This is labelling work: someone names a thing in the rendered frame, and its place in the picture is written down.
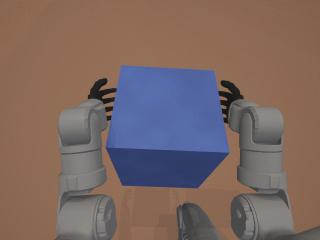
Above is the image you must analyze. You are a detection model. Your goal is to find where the carton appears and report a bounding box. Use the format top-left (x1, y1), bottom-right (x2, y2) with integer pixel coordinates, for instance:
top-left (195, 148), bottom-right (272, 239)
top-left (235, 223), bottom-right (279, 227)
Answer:
top-left (105, 65), bottom-right (230, 189)

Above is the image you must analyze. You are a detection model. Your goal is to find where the robot right forearm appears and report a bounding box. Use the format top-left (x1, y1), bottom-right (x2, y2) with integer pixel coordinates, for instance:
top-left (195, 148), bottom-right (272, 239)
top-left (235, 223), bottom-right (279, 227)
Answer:
top-left (227, 99), bottom-right (294, 229)

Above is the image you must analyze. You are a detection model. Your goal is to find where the robot right thigh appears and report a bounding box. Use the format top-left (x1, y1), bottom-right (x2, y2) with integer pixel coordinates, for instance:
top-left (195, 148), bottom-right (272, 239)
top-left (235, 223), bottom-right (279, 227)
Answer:
top-left (176, 203), bottom-right (222, 240)

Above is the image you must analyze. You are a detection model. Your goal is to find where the left robot upper arm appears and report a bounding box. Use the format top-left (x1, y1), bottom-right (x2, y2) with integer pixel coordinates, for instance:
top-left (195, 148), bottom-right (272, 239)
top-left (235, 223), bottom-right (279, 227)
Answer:
top-left (54, 194), bottom-right (117, 240)

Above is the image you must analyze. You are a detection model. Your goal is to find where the right robot upper arm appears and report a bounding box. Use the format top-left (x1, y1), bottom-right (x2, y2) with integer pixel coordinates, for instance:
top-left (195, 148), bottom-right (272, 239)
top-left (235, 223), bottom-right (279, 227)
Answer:
top-left (230, 193), bottom-right (320, 240)

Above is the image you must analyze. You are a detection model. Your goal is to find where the robot right hand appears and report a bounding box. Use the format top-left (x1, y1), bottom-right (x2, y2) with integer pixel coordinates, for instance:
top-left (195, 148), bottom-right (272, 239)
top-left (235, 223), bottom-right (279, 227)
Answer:
top-left (218, 80), bottom-right (244, 124)

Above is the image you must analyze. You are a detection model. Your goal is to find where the robot left hand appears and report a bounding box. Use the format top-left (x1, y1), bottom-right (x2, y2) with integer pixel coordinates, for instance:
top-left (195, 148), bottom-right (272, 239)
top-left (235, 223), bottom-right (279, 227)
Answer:
top-left (88, 78), bottom-right (117, 121)

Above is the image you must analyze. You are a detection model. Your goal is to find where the robot left forearm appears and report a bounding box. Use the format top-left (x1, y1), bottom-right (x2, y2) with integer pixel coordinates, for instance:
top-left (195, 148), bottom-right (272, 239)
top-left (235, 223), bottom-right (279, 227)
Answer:
top-left (56, 98), bottom-right (108, 234)

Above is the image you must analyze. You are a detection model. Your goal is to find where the robot right shin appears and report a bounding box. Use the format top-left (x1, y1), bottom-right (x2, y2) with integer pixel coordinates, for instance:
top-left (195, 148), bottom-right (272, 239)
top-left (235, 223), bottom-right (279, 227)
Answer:
top-left (178, 201), bottom-right (191, 240)

